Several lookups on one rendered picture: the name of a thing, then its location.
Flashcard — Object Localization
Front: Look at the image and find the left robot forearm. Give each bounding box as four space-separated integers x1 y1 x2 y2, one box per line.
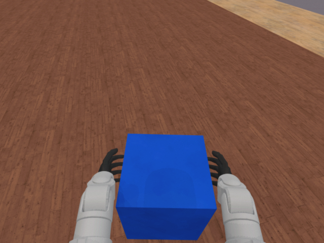
69 171 115 243

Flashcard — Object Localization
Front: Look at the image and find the carton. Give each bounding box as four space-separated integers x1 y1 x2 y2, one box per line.
116 134 217 240

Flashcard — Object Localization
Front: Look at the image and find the right robot forearm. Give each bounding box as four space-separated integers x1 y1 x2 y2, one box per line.
217 174 265 243

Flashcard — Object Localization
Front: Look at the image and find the left robot hand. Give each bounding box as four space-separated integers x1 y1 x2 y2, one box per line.
98 148 124 182

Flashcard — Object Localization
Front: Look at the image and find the right robot hand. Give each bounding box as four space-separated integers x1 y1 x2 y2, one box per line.
207 151 232 186

